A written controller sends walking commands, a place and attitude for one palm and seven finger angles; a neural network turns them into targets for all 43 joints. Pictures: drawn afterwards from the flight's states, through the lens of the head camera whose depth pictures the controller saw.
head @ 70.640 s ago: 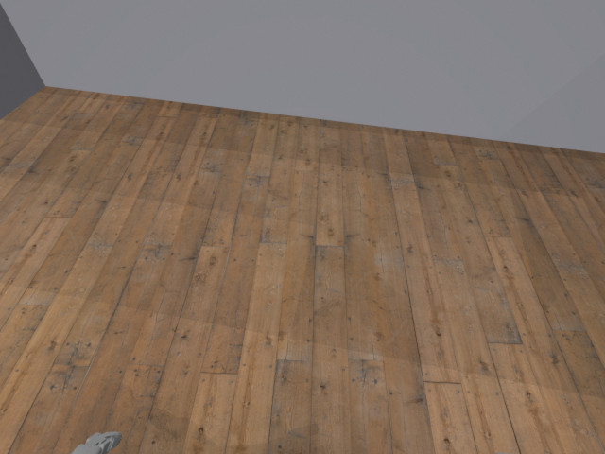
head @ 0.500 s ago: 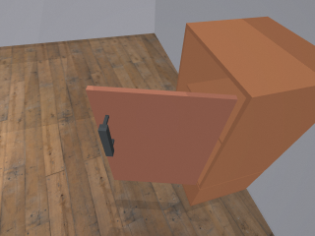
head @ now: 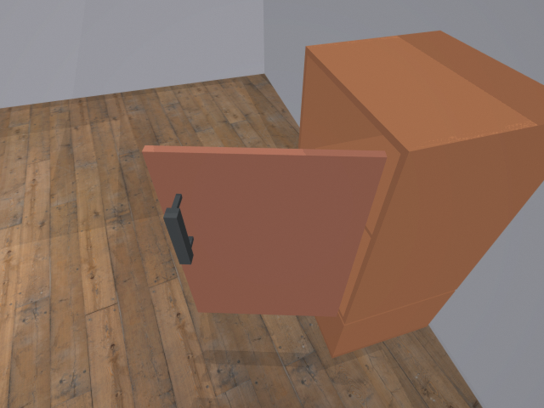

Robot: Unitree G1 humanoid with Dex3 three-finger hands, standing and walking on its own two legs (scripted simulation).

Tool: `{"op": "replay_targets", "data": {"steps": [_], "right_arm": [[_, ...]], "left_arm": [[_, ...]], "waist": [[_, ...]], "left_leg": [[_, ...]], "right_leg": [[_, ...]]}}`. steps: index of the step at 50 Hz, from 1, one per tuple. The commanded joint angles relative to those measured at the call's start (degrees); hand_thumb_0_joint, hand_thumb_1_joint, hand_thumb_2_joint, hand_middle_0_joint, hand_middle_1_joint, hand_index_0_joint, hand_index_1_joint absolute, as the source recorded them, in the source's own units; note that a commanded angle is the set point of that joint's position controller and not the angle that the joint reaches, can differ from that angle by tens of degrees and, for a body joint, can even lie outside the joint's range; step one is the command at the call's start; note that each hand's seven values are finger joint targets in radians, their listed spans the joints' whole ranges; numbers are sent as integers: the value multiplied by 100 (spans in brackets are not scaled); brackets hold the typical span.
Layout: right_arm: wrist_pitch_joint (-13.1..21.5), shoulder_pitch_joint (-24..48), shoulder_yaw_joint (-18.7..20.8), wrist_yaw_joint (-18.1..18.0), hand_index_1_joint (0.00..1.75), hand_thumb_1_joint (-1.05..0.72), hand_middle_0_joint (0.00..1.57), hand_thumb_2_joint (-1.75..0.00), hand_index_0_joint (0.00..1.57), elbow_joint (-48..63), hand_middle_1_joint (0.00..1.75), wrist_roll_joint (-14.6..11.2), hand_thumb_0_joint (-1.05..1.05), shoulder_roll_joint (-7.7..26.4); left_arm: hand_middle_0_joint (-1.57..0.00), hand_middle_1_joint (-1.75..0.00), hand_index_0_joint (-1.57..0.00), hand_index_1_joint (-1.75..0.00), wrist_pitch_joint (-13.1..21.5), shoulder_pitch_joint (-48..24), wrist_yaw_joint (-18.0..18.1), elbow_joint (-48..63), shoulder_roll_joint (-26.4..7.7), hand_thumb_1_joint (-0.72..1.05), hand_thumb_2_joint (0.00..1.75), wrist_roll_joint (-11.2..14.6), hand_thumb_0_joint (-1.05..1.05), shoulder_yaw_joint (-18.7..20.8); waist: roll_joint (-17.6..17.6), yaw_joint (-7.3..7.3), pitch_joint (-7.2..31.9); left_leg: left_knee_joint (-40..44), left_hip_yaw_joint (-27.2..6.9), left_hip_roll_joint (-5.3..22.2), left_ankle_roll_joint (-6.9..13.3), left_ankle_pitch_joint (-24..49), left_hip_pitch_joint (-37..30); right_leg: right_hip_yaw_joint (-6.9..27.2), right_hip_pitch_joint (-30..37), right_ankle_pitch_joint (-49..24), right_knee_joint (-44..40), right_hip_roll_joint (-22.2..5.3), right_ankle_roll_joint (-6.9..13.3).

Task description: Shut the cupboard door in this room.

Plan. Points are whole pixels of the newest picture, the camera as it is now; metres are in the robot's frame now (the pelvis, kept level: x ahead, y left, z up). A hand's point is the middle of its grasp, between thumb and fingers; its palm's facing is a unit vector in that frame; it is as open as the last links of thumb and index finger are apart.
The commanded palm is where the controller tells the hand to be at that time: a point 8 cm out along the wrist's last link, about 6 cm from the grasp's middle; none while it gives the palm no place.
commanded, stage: come to a stop and stand still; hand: left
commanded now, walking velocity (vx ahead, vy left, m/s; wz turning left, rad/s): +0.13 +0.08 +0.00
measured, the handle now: (182, 229) +0.44 +0.21 -0.03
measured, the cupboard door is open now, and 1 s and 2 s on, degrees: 71 71 71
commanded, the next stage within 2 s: look again from close up in 1.04 s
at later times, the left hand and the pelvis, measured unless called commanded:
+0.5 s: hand out of the picture -0.04 +0.18 -0.17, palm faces +0.05 -0.98 -0.21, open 7.4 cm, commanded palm none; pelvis -0.05 +0.00 +0.00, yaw +0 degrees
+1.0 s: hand out of the picture -0.04 +0.19 -0.17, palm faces +0.03 -0.99 -0.17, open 7.4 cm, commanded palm none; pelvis -0.04 +0.03 +0.01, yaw +0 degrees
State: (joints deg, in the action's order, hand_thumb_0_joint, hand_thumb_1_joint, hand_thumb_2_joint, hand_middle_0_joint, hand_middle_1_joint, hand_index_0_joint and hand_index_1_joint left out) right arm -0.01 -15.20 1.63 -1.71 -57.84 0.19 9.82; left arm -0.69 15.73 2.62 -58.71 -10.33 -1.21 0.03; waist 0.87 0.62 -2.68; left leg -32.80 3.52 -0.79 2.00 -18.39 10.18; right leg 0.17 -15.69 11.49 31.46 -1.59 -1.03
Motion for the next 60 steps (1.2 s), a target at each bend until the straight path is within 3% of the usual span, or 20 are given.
{"op": "replay_targets", "data": {"steps": [1, 6, 10, 12, 13, 15, 18, 19, 20, 21, 22, 25, 27, 29, 31, 32, 33, 35, 45, 60], "right_arm": [[-31, -174, 64, 136, 30, -90, 20, -90, 20, 400, 30, 124, 0, 641], [-111, -847, 79, 156, 30, -90, 20, -90, 20, 317, 30, 164, 0, 528], [-63, -1197, 56, 177, 30, -90, 20, -90, 20, 208, 30, 167, 0, 479], [-32, -1037, 97, 174, 30, -90, 20, -90, 20, 276, 30, 213, 0, 705], [-1, -811, 147, 155, 30, -90, 20, -90, 20, 364, 30, 197, 0, 872], [19, -125, 153, 133, 30, -90, 20, -90, 20, 514, 30, 136, 0, 1032], [50, -126, 108, 106, 30, -90, 20, -90, 20, 453, 30, 159, 0, 1003], [49, -258, 86, 90, 30, -90, 20, -90, 20, 406, 30, 138, 0, 871], [52, -344, 54, 87, 30, -90, 20, -90, 20, 419, 30, 72, 0, 618], [28, -426, 71, 101, 30, -90, 20, -90, 20, 483, 30, 73, 0, 523], [20, -501, 94, 134, 30, -90, 20, -90, 20, 358, 30, 90, 0, 522], [-50, -1002, 131, 187, 30, -90, 20, -90, 20, 105, 30, 77, 0, 450], [-44, -1163, 77, 168, 30, -90, 20, -90, 20, 11, 30, 66, 0, 247], [15, -1312, 5, 134, 30, -90, 20, -90, 20, -106, 30, 84, 0, 104], [108, -1363, 28, 49, 30, -90, 20, -90, 20, -94, 30, 143, 0, 485], [134, -1095, 50, 3, 30, -90, 20, -90, 20, 23, 30, 128, 0, 685], [151, -760, 52, -4, 30, -90, 20, -90, 20, 44, 30, 106, 0, 681], [168, -471, 10, -25, 30, -90, 20, -90, 20, 74, 30, 64, 0, 598], [168, -466, -8, 18, 30, -90, 20, -90, 20, -161, 30, 19, 0, 482], [210, -277, -89, -4, 30, -90, 20, -90, 20, -413, 30, -10, 0, 448]], "left_arm": [[-20, -30, -20, -30, 70, 291, -23, 342, -682, 90, 90, -20, 0, 82], [-20, -30, -20, -30, 91, 109, -7, 649, -1036, 90, 90, -11, 0, 309], [-20, -30, -20, -30, 24, -215, -16, 833, -1007, 90, 90, -14, 0, 351], [-20, -30, -20, -30, -20, -112, -84, 830, -751, 90, 90, -6, 0, 313], [-20, -30, -20, -30, -43, -7, -103, 845, -568, 90, 90, -12, 0, 291], [-20, -30, -20, -30, -50, 457, -147, 765, -321, 90, 90, -32, 0, 269], [-20, -30, -20, -30, 58, 969, -198, 550, -241, 90, 90, -51, 0, 222], [-20, -30, -20, -30, 120, 1144, -169, 479, -269, 90, 90, -58, 0, 221], [-20, -30, -20, -30, 178, 1284, -105, 434, -483, 90, 90, -58, 0, 247], [-20, -30, -20, -30, 185, 1232, -80, 459, -827, 90, 90, -5, 0, 315], [-20, -30, -20, -30, 259, 918, -59, 519, -873, 90, 90, 25, 0, 328], [-20, -30, -20, -30, 256, 84, 20, 701, -721, 90, 90, -5, 0, 322], [-20, -30, -20, -30, 198, 50, 0, 635, -711, 90, 90, -15, 0, 319], [-20, -30, -20, -30, 109, 237, -26, 517, -625, 90, 90, -9, 0, 291], [-20, -30, -20, -30, 98, 527, -83, 462, -285, 90, 90, 42, 0, 215], [-20, -30, -20, -30, 128, 640, -102, 429, -153, 90, 90, 48, 0, 190], [-20, -30, -20, -30, 82, 682, -82, 344, -132, 90, 90, -7, 0, 156], [-20, -30, -20, -30, 83, 722, -105, 196, -58, 90, 90, -15, 0, 105], [-20, -30, -20, -30, 181, 723, -57, 15, -171, 90, 90, 7, 0, 32], [-20, -30, -20, -30, 235, 580, -10, -115, -273, 90, 90, 45, 0, -8]], "waist": [[-331, -35, -805], [-1335, 202, -217], [-588, 305, -323], [494, 246, -570], [1036, 121, -637], [847, -320, -548], [200, -452, -581], [-258, -458, -678], [-1077, -406, -811], [-1235, -229, -612], [-1090, -112, -297], [-1140, 276, -402], [-976, 292, -438], [-226, 246, -515], [760, 151, -288], [849, -6, -212], [1038, -139, -311], [325, -224, -504], [-223, -95, -403], [-200, -47, 28]], "left_leg": [[1085, -583, 297, -29, -1293, 1023], [-290, -62, -113, -92, -480, 142], [417, -159, -28, -57, -716, -225], [1599, -1029, 443, 164, -1897, 668], [2259, -1728, 1007, 434, -2403, 1433], [2532, -2049, 1345, 774, -2449, 2382], [1841, -1585, 1058, 611, -2370, 2488], [1201, -1332, 718, 415, -2171, 2564], [50, -684, 88, 98, -1526, 2835], [-967, -157, -127, -90, -715, 2242], [-1664, -347, 34, -100, -629, 1881], [-1772, -318, 231, -131, -371, 1145], [-679, -74, 131, -180, -227, 274], [603, -10, 0, -209, -27, -502], [1694, -1210, 900, 116, -786, 4], [2059, -1748, 1326, 363, -972, 593], [2237, -1917, 1364, 454, -1214, 992], [2073, -1574, 1140, 402, -834, 1223], [1853, -1024, 662, 86, -464, 680], [1444, -668, 627, 20, 1254, -60]], "right_leg": [[824, -538, 2326, -1086, -357, 422], [1679, -1177, 3140, -1864, -967, 758], [950, -1732, 3127, -1290, -627, 607], [239, -1268, 2503, -27, 91, 350], [-330, -712, 1558, 1167, 438, 233], [-173, 28, 1144, 2322, 287, 272], [-269, 965, 1164, 505, 305, 301], [241, 1186, 1537, -445, 169, 404], [1788, 1044, 2465, -1363, -679, 854], [2750, 446, 2722, -2187, -1618, 1269], [2973, 109, 2924, -2438, -1685, 1460], [1791, -863, 2441, -2286, -1269, 1236], [1241, -1333, 2524, -2054, -967, 1025], [902, -1728, 2762, -1344, -556, 732], [305, -1048, 1653, -53, 122, 390], [-47, -464, 1243, 187, 231, 304], [-48, -166, 1115, 276, 186, 283], [89, 226, 565, -53, 69, 278], [485, 275, 214, -967, -252, 317], [572, 451, -736, -1032, -401, 287]]}}
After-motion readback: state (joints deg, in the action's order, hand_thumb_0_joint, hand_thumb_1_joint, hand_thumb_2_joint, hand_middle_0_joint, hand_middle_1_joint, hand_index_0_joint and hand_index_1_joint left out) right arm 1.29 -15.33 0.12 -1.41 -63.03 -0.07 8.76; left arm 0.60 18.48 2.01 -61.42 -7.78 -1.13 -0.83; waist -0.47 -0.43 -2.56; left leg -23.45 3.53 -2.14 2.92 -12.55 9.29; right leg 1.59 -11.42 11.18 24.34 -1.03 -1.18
